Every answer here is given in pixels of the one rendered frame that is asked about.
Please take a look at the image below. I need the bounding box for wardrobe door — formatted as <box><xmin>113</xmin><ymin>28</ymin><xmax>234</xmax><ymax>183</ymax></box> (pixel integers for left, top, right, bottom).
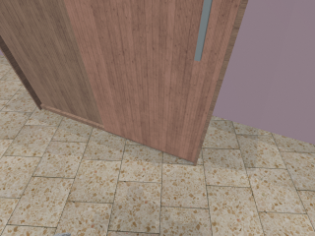
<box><xmin>0</xmin><ymin>0</ymin><xmax>103</xmax><ymax>125</ymax></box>
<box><xmin>64</xmin><ymin>0</ymin><xmax>241</xmax><ymax>162</ymax></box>

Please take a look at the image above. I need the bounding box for handle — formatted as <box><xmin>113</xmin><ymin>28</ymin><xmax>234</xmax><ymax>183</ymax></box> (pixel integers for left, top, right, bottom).
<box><xmin>194</xmin><ymin>0</ymin><xmax>213</xmax><ymax>62</ymax></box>

